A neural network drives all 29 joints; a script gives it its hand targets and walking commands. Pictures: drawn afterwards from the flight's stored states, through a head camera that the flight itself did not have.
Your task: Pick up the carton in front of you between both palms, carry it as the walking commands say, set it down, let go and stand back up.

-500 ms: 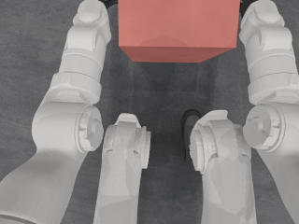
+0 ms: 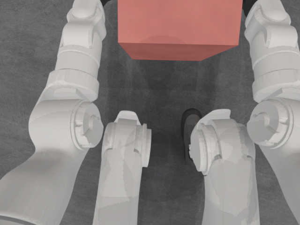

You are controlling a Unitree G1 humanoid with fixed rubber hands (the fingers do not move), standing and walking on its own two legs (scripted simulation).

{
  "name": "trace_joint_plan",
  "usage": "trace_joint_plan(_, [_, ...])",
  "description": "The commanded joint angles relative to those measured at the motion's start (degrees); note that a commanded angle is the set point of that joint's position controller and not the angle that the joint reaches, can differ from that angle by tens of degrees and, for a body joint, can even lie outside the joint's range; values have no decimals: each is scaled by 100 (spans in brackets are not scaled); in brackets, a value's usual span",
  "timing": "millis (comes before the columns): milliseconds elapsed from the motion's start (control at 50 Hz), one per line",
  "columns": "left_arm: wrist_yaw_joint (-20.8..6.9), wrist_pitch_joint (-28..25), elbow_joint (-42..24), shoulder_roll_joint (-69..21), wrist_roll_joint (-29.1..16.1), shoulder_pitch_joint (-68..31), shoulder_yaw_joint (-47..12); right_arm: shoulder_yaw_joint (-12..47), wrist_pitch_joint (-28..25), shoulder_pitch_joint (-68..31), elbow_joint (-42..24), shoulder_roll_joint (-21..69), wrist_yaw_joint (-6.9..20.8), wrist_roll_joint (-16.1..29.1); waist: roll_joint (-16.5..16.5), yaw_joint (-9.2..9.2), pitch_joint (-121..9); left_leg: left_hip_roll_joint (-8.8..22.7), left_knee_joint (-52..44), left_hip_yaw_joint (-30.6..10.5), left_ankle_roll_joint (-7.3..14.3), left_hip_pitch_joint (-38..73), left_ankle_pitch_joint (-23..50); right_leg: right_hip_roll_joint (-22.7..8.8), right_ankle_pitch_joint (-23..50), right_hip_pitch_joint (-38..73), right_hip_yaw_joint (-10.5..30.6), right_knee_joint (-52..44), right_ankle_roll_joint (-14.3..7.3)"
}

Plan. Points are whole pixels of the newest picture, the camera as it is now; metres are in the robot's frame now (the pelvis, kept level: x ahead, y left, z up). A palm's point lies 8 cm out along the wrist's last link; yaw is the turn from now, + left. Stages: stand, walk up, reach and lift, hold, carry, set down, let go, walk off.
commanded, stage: set down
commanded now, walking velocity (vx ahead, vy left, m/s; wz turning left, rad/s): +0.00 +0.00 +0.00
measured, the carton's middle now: (172, 9) +0.54 -0.04 -0.24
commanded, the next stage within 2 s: let go in 1.32 s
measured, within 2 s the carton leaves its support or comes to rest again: rests again in 0.04 s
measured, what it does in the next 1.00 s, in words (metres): rises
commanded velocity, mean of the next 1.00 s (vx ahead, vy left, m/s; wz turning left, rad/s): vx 0.00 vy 0.00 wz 0.00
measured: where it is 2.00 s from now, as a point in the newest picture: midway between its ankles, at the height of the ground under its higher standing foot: (160, 153)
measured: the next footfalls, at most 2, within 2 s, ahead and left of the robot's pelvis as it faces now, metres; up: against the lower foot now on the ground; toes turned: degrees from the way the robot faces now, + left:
none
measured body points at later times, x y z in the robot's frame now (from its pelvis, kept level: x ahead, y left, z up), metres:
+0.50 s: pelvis +0.01 -0.01 +0.01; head +0.36 -0.01 +0.28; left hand +0.58 +0.16 -0.13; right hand +0.57 -0.22 -0.13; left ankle +0.09 +0.11 -0.34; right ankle +0.13 -0.12 -0.34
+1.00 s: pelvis +0.02 -0.01 +0.15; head +0.36 -0.02 +0.45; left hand +0.58 +0.16 +0.03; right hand +0.56 -0.24 +0.03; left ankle +0.09 +0.11 -0.34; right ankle +0.13 -0.12 -0.34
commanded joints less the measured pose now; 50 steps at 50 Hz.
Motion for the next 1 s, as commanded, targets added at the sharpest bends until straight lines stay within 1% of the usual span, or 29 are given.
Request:
trace_joint_plan(0, [318, -367, -153, 1154, -191, -1211, -352, 181, -384, -1122, 242, -1052, -276, 66, 425, -91, -4964, 477, -1468, 237, -35, 1577, 1486, 11, 1219, 3099, -277, -468, -84])
trace_joint_plan(20, [450, -418, -144, 1404, -396, -1403, -400, 258, -463, -1349, 171, -1266, -425, 280, 400, -59, -5222, 512, -1434, 231, -65, 1565, 1579, -18, 1357, 3244, -270, -452, -88])
trace_joint_plan(40, [519, -452, -108, 1480, -640, -1537, -531, 430, -526, -1519, 142, -1339, -484, 515, 338, -42, -5341, 536, -1405, 200, -43, 1520, 1639, -53, 1454, 3302, -254, -432, -100])
trace_joint_plan(80, [532, -508, -130, 1409, -1080, -1762, -947, 664, -658, -1715, 98, -1584, -524, 933, 319, -96, -5555, 575, -1362, 97, -23, 1545, 1832, -131, 1666, 3312, -228, -374, -143])
trace_joint_plan(140, [482, -573, -182, 1286, -1722, -1856, -1592, 1132, -783, -1870, 41, -1610, -510, 1382, 425, -408, -6116, 635, -1288, 5, -51, 1791, 2241, -200, 2081, 3416, -283, -238, -207])
trace_joint_plan(160, [473, -589, -247, 1248, -1883, -1881, -1757, 1221, -802, -1807, 73, -1584, -501, 1469, 458, -490, -6329, 639, -1270, -23, -53, 2003, 2400, -217, 2186, 3425, -309, -216, -209])
trace_joint_plan(200, [478, -591, -367, 1220, -2101, -1843, -1962, 1318, -819, -1651, 56, -1611, -494, 1631, 488, -549, -6770, 639, -1235, -27, -56, 2378, 2663, -245, 2380, 3515, -334, -220, -191])
trace_joint_plan(240, [513, -566, -406, 1319, -2182, -1697, -1976, 1382, -786, -1453, 28, -1639, -502, 1756, 443, -486, -7183, 627, -1211, 51, -53, 2516, 2756, -262, 2560, 3820, -322, -269, -169])
trace_joint_plan(280, [571, -533, -464, 1510, -2111, -1464, -1824, 1436, -721, -1246, -108, -1634, -527, 1818, 317, -331, -7653, 605, -1213, 141, -34, 2572, 2802, -251, 2724, 4242, -303, -322, -140])
trace_joint_plan(360, [714, -432, -1036, 1849, -1837, -995, -1389, 1656, -525, -1152, -1011, -1531, -637, 1923, -57, 60, -9078, 493, -1411, 421, 33, 2525, 2646, -166, 3151, 5696, -268, -493, -82])
trace_joint_plan(380, [739, -376, -1207, 1868, -1761, -950, -1315, 1667, -441, -1132, -1189, -1503, -671, 1920, -106, 122, -9249, 469, -1535, 487, 59, 2498, 2517, -134, 3105, 5919, -265, -594, -83])
trace_joint_plan(400, [757, -308, -1379, 1859, -1690, -933, -1244, 1635, -348, -1108, -1350, -1485, -706, 1882, -135, 140, -9323, 452, -1674, 538, 83, 2481, 2369, -96, 2983, 6039, -277, -725, -87])
trace_joint_plan(440, [757, -152, -1541, 1735, -1619, -936, -1169, 1521, -165, -1049, -1518, -1435, -762, 1749, -131, 53, -9080, 438, -1952, 577, 126, 2341, 2022, -31, 2615, 5938, -322, -1025, -112])
trace_joint_plan(500, [655, 28, -1322, 1412, -1560, -863, -1108, 1279, 27, -762, -1244, -1239, -770, 1466, -70, -169, -8013, 454, -2376, 520, 155, 1932, 1392, -9, 1894, 5284, -383, -1490, -135])
trace_joint_plan(520, [611, 42, -1253, 1334, -1525, -845, -1072, 1192, 40, -697, -1176, -1174, -757, 1372, -36, -207, -7725, 465, -2499, 484, 146, 1869, 1262, -14, 1700, 5042, -398, -1633, -138])
trace_joint_plan(580, [509, 20, -945, 1213, -1392, -697, -950, 995, 1, -565, -1000, -1017, -693, 1178, 98, -180, -7307, 499, -2796, 408, 100, 1916, 1266, -43, 1509, 4563, -401, -1953, -156])
trace_joint_plan(640, [472, -45, -757, 1151, -1240, -583, -856, 876, -67, -502, -883, -971, -606, 1065, 251, -119, -7280, 502, -3069, 375, 47, 2198, 1458, -43, 1533, 4293, -427, -2198, -141])
trace_joint_plan(700, [480, -83, -789, 1171, -1122, -510, -737, 826, -110, -473, -958, -1008, -537, 1007, 267, -85, -7595, 487, -3358, 370, 12, 2590, 1706, -19, 1671, 4393, -473, -2476, -109])
trace_joint_plan(740, [499, -80, -975, 1246, -1089, -503, -685, 828, -108, -469, -1154, -1071, -513, 1004, 221, -76, -8031, 469, -3556, 381, -3, 2915, 1922, 7, 1881, 4739, -496, -2681, -94])
trace_joint_plan(820, [526, 18, -1731, 1374, -1176, -518, -729, 908, 16, -400, -1853, -1243, -494, 1066, 77, -108, -9301, 404, -3929, 440, -6, 3723, 2451, 92, 2547, 5859, -532, -3092, -76])
trace_joint_plan(860, [506, 110, -1972, 1409, -1231, -453, -776, 977, 129, -344, -2101, -1263, -479, 1124, 8, -92, -9593, 378, -4131, 479, 9, 3919, 2595, 120, 2778, 6300, -530, -3297, -74])
trace_joint_plan(920, [433, 205, -1919, 1404, -1254, -208, -755, 1066, 256, -204, -2151, -1119, -441, 1197, -64, -36, -9311, 370, -4483, 508, 28, 3832, 2590, 125, 2860, 6575, -491, -3629, -58])
trace_joint_plan(980, [326, 164, -1734, 1339, -1199, 59, -692, 1046, 254, 69, -1995, -940, -410, 1161, -53, -9, -8913, 383, -4832, 486, 31, 3755, 2627, 111, 2914, 6663, -413, -3979, -34])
